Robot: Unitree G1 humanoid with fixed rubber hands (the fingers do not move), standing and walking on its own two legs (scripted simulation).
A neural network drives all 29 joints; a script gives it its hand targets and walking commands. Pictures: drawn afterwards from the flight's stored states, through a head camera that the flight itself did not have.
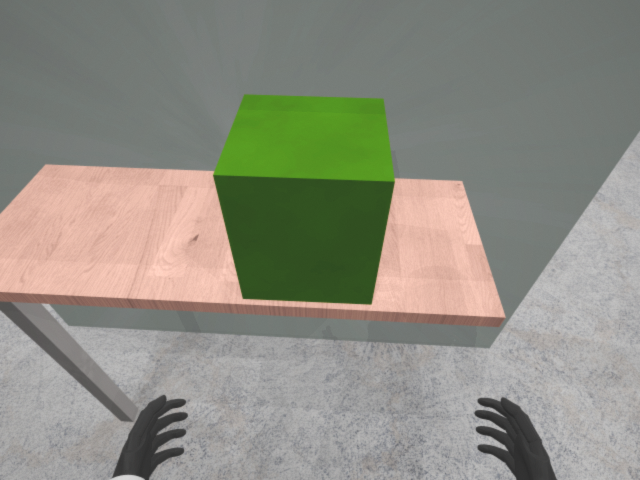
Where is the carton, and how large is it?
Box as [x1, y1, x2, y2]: [213, 94, 394, 304]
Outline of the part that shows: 244,94 213,174 243,298 371,304 394,183 383,99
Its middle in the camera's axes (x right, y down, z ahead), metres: -0.01 -0.06 +0.60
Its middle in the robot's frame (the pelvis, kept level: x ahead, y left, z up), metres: +0.50 +0.04 +0.08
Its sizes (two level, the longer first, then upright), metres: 0.210 0.200 0.250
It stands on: a table, 0.73 m high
